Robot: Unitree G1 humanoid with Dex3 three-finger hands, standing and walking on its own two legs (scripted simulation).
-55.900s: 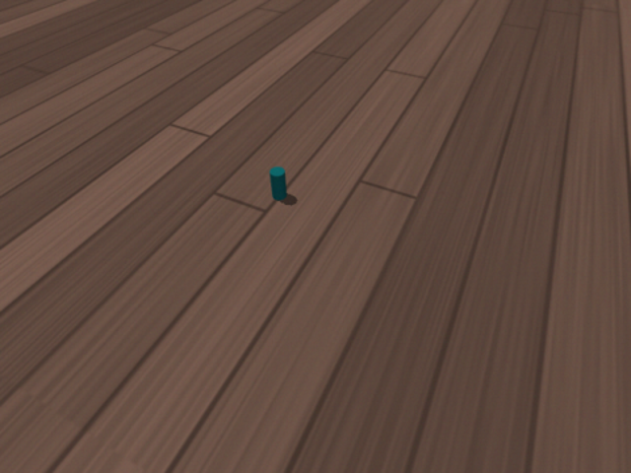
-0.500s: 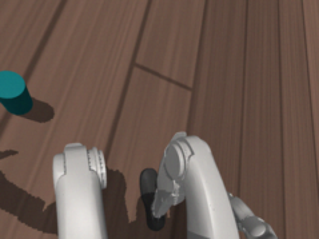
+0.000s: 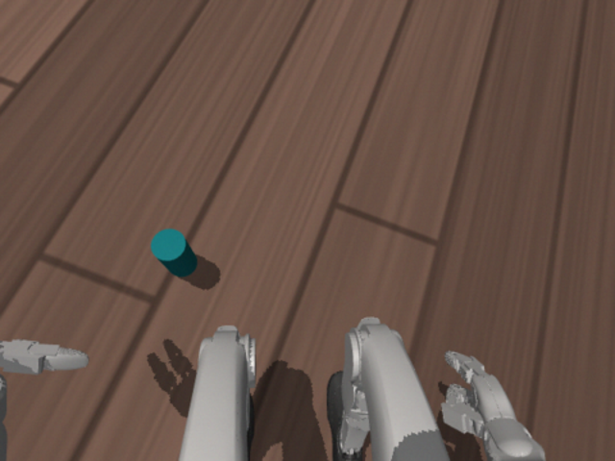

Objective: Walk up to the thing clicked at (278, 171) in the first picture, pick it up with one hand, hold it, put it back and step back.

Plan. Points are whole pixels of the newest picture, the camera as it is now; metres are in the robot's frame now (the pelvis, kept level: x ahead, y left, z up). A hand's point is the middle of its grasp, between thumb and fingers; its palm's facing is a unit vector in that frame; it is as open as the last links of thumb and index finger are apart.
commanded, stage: home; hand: left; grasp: from the side
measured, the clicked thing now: (176, 254) +0.49 +0.26 -0.43
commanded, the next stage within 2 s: none
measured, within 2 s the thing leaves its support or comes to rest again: neither
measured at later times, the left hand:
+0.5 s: hand (34, 355) +0.25 +0.22 +0.10, palm faces +0.16 -0.92 -0.35, open 17.2 cm
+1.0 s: hand (28, 395) +0.23 +0.19 +0.16, palm faces +0.15 -0.94 -0.29, open 17.4 cm
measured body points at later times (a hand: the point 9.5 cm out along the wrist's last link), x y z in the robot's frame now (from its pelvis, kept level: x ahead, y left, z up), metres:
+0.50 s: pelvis +0.06 +0.00 +0.19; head +0.12 +0.02 +0.64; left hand +0.24 +0.27 +0.13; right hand +0.21 -0.24 +0.10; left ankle +0.06 +0.11 -0.47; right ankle +0.09 -0.12 -0.47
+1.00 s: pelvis +0.07 +0.00 +0.21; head +0.09 +0.01 +0.66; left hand +0.22 +0.24 +0.18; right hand +0.26 -0.23 +0.15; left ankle +0.06 +0.11 -0.47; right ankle +0.09 -0.12 -0.47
